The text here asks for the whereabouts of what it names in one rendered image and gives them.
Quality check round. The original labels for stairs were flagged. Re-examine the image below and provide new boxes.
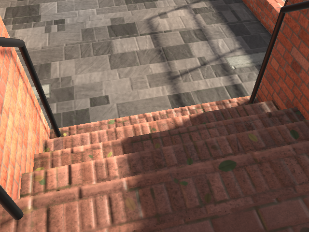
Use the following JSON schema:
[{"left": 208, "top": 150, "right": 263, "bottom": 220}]
[{"left": 19, "top": 96, "right": 309, "bottom": 199}]

